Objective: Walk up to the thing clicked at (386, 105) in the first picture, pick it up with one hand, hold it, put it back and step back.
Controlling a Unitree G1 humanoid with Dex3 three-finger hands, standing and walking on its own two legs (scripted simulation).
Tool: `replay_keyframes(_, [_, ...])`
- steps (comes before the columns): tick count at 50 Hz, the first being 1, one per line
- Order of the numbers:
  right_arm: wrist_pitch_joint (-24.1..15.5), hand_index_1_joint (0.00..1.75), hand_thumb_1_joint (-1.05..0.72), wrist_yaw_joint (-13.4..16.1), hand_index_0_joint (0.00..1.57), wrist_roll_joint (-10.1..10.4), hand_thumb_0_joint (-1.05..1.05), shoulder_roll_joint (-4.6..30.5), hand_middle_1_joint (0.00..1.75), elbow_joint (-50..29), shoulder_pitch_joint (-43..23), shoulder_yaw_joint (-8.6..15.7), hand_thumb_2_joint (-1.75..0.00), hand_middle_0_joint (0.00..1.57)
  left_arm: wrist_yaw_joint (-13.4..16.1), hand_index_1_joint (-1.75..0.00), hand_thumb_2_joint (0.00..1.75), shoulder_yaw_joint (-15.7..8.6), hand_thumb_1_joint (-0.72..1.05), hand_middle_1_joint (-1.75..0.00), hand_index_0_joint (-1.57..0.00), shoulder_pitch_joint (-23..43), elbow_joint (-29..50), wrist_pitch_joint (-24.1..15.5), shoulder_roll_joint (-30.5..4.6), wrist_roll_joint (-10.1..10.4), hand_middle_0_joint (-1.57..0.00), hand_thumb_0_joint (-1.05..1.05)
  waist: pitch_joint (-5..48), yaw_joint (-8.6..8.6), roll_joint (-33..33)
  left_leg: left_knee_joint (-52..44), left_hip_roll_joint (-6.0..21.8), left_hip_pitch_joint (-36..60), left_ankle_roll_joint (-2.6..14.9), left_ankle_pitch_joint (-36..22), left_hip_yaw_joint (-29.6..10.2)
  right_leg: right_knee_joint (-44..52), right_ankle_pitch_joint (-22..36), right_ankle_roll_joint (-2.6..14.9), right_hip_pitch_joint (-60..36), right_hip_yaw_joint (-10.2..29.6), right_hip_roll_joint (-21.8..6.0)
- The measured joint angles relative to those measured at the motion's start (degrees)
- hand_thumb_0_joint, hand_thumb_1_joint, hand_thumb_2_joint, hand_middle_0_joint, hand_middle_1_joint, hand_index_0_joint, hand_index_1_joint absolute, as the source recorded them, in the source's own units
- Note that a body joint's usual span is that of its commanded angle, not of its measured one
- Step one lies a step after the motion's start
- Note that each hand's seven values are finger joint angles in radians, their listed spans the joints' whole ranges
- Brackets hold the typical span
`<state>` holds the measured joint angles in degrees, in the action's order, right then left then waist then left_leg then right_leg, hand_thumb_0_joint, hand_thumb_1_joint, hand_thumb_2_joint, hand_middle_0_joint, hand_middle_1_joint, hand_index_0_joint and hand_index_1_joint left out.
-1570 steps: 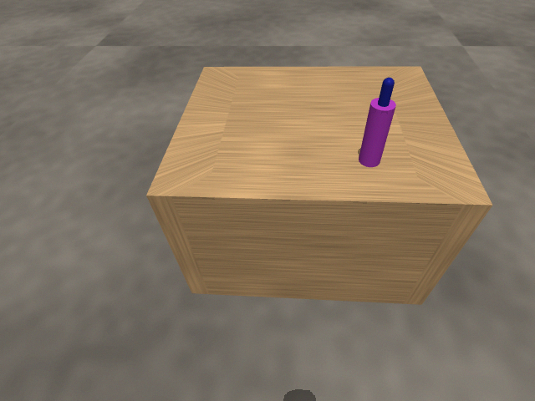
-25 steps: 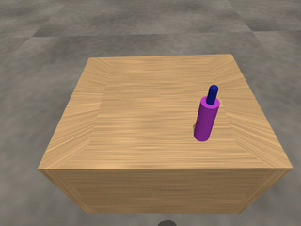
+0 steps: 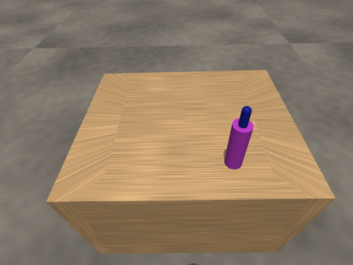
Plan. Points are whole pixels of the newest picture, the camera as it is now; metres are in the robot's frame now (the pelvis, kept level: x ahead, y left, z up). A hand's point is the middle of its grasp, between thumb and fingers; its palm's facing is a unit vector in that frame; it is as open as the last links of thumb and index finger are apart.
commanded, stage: stand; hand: right
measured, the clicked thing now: (239, 138) +0.51 -0.17 -0.05
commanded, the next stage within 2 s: step back in 1.96 s
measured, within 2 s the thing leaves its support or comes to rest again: neither
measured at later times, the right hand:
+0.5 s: hand out of the picture +0.08 -0.24 -0.16, palm faces -0.02 +0.94 -0.35, open 7.3 cm
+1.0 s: hand out of the picture +0.09 -0.24 -0.15, palm faces -0.02 +0.94 -0.35, open 7.3 cm
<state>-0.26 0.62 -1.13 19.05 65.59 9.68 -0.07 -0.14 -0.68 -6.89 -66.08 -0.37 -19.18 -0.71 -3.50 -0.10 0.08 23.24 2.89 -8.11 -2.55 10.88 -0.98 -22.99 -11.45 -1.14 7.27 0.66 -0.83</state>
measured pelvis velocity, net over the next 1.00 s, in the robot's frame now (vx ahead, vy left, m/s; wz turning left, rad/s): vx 0.02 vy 0.01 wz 0.00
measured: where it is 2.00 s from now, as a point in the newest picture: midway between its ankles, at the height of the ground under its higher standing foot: outside the picture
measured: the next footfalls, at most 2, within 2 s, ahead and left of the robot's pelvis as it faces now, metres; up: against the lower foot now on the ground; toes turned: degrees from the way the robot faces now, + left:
none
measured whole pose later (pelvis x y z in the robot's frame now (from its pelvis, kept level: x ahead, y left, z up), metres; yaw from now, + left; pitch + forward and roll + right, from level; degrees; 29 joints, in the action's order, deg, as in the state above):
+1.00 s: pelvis +0.02 +0.01 +0.00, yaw +0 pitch -3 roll +0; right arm -0.2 0.1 -0.6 19.8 65.6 6.5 -0.1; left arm -0.2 -0.3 -6.5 -66.1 -0.4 -19.4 -0.5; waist -3.6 -0.2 0.1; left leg 20.2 1.8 -6.5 -1.6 10.8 -0.4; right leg -19.5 -11.2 -2.2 5.5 1.0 -2.1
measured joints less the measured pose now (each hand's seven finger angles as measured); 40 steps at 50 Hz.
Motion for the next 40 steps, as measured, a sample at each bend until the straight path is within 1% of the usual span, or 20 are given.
replay_keyframes(4, [-0.01, 0.30, -0.86, -0.16, 0.20, 0.05, 0.01, -0.10, 0.30, 0.27, -0.50, 0.05, -0.89, 0.20, -0.05, -0.30, 0.89, 0.05, 0.90, -0.30, -0.20, 0.12, -0.47, 0.01, -0.13, 0.02, -0.20, 0.00, -0.07, -0.04, -0.06, -0.51, -0.16, 0.13, 0.19, -0.19, 0.20, 0.59, 0.27, -0.19, -0.12, 0.17, -0.17])
replay_keyframes(10, [-0.06, 0.30, -0.90, -0.27, 0.20, 0.15, 0.01, -0.12, 0.30, 0.50, -1.22, 0.03, -0.90, 0.20, 0.02, -0.30, 0.89, 0.16, 0.91, -0.30, -0.20, 0.07, -0.96, -0.12, -0.09, 0.07, -0.20, 0.00, -0.28, -0.17, -0.08, -1.27, -0.44, 0.56, 0.47, -0.36, 0.45, 1.43, 0.52, -0.49, -0.53, 0.39, -0.46])
replay_keyframes(20, [-0.18, 0.30, -0.91, -0.31, 0.20, 0.28, 0.01, 0.19, 0.30, 0.47, -2.43, 0.00, -0.90, 0.20, 0.00, -0.30, 0.89, 0.26, 0.91, -0.30, -0.20, 0.18, -1.10, -0.01, 0.09, 0.16, -0.20, 0.00, -0.20, -0.44, 0.12, -2.27, -0.89, 1.19, 0.81, -0.45, 0.82, 2.23, 0.57, -0.87, -0.99, 0.69, -0.94])
replay_keyframes(40, [0.08, 0.30, -0.91, -0.51, 0.20, 0.52, 0.01, 0.70, 0.30, 0.05, -3.26, 0.06, -0.90, 0.20, -0.01, -0.30, 0.89, 0.32, 0.91, -0.30, -0.20, 0.19, -0.43, -0.07, -0.21, 0.14, -0.20, 0.00, 0.01, -0.13, 0.01, -2.78, -1.04, 1.40, 0.97, -0.12, 0.63, 3.34, 0.46, -1.05, -1.59, 0.43, -1.12])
